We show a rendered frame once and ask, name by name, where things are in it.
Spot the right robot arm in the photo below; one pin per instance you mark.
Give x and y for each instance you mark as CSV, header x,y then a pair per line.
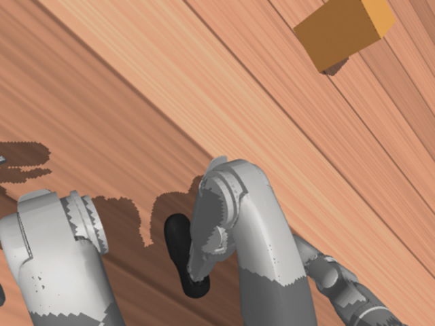
x,y
354,303

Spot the right robot hand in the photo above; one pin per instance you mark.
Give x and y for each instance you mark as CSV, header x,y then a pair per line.
x,y
308,252

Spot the right robot foot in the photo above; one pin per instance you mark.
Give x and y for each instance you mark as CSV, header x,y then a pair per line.
x,y
178,240

